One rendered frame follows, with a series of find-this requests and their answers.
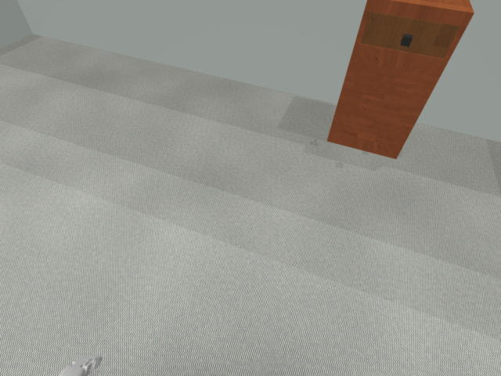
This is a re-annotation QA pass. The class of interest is cabinet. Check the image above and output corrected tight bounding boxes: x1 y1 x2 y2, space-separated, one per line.
327 0 474 159

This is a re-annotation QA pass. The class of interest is handle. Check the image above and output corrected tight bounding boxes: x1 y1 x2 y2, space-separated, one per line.
401 34 413 47

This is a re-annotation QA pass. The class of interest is left robot hand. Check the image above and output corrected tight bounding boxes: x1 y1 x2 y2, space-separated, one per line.
59 355 102 376

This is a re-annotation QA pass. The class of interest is drawer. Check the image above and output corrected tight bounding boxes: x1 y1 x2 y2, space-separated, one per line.
360 11 460 59

